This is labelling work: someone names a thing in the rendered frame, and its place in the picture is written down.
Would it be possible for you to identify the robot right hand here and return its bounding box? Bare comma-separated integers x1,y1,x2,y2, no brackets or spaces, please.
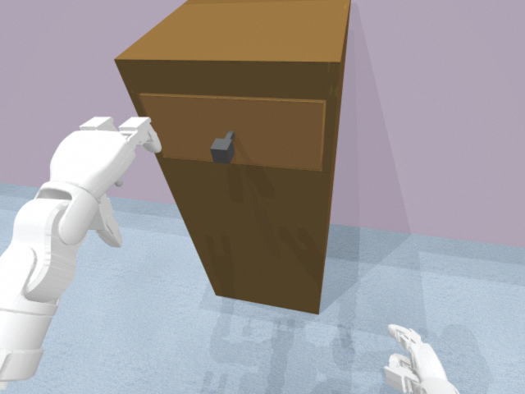
385,324,448,394

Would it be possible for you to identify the robot left forearm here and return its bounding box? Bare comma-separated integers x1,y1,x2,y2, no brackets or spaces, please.
0,181,99,390

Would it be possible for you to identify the handle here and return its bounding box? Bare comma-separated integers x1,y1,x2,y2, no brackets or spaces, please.
210,131,235,164

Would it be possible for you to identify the cabinet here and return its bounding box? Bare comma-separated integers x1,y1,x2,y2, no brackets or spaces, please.
114,0,351,314

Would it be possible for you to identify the drawer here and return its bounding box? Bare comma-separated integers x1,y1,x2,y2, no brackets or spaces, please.
139,93,326,169

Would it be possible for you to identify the robot left hand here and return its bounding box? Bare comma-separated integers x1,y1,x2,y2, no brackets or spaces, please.
50,117,162,248

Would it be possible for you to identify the robot right forearm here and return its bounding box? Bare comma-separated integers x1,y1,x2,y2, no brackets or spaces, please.
419,378,459,394

